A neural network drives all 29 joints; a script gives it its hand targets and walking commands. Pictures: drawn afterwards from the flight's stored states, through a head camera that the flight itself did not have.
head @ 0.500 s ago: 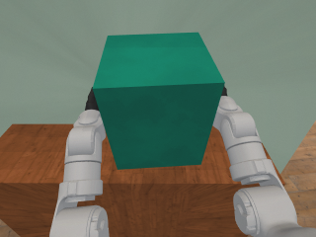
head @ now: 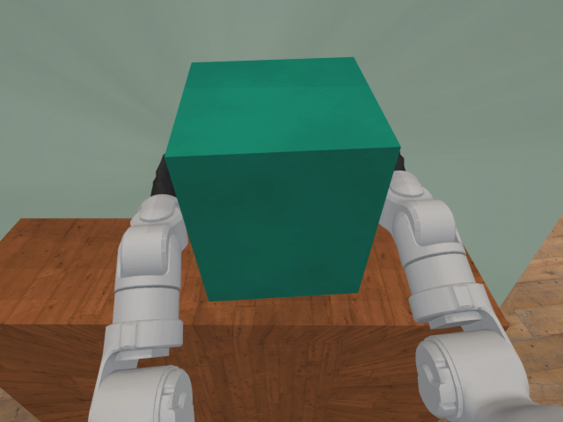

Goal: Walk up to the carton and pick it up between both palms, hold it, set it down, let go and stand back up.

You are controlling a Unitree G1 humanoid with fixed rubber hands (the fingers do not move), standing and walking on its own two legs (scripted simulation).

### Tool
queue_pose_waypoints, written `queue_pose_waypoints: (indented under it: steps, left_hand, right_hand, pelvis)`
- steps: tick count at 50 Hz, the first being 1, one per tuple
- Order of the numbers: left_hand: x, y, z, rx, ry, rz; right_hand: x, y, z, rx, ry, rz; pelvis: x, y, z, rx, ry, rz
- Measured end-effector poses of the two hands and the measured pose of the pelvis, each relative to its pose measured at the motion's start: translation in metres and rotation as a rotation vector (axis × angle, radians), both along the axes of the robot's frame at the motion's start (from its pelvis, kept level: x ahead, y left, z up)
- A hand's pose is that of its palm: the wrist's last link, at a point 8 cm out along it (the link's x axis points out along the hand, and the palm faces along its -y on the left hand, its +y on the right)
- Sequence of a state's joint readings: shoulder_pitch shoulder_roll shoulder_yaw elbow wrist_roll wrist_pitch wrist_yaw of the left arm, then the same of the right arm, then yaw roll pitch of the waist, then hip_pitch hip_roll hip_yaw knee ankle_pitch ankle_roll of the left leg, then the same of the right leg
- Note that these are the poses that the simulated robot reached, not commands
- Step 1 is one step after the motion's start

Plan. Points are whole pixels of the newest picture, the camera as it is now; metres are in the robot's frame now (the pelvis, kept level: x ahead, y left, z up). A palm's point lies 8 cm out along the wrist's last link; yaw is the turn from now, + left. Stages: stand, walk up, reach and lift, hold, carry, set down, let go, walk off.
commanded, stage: hold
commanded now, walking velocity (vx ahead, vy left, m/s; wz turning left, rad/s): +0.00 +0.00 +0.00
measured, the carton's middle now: (278, 183) +0.37 +0.01 +0.21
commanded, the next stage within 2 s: none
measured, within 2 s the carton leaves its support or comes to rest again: neither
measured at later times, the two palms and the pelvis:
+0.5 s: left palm (166, 202) +0.36 +0.16 +0.19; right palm (387, 177) +0.38 -0.14 +0.21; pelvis +0.00 +0.00 +0.00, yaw +0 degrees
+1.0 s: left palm (167, 202) +0.36 +0.16 +0.19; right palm (388, 179) +0.37 -0.14 +0.21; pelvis +0.00 +0.00 +0.00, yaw +0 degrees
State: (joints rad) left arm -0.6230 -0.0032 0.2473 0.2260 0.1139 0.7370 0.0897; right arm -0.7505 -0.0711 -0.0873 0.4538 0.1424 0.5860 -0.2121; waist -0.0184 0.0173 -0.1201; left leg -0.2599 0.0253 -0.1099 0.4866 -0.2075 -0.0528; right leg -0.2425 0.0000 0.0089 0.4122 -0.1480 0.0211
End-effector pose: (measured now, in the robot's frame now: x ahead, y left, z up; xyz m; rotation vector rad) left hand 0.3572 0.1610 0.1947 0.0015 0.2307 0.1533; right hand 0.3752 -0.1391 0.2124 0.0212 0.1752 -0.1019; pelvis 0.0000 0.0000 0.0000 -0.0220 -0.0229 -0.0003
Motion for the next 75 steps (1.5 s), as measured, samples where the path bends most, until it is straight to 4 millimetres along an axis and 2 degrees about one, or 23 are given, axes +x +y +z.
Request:
queue_pose_waypoints:
  steps: [51,64,75]
  left_hand:
    - [-0.0019,0.0009,-0.0005,-0.001,-0.001,-0.002]
    - [0.0012,0.0015,0.0039,-0.008,-0.014,0.0]
    - [0.0008,0.0009,0.0015,-0.001,-0.008,-0.006]
  right_hand:
    - [-0.0023,0.0008,-0.0011,0.007,-0.002,-0.002]
    - [0.001,0.0016,0.005,0.011,-0.015,-0.002]
    - [-0.0006,0.0008,0.001,0.011,-0.01,-0.006]
  pelvis:
    - [-0.0013,0.0001,0.0,0.0,-0.003,0.0]
    - [0.0005,0.0003,0.0001,0.0,-0.001,0.0]
    - [0.0009,0.001,0.0003,-0.001,0.0,0.0]
